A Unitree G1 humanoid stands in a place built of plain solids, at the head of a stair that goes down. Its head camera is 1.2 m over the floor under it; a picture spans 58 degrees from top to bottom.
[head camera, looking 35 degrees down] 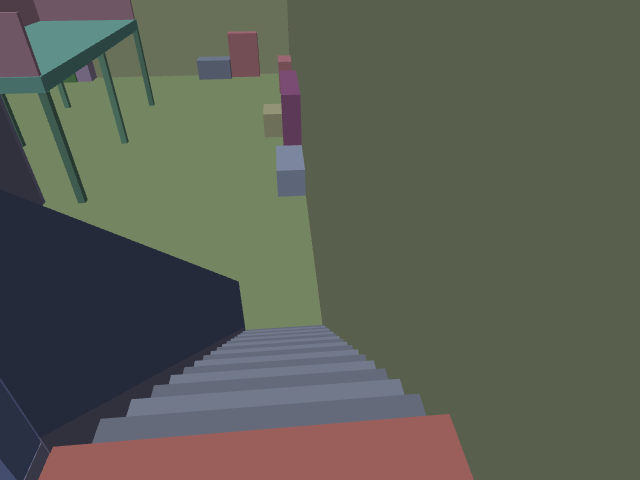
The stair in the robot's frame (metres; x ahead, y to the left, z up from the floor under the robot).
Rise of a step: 0.21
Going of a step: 0.23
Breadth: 1.17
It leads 5 degrees to the left of straight ahead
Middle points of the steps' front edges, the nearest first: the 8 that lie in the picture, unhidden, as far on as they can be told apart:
0.73 0.18 0.00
0.96 0.21 -0.21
1.18 0.23 -0.42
1.40 0.25 -0.63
1.63 0.27 -0.84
1.85 0.29 -1.05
2.08 0.31 -1.26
2.30 0.33 -1.47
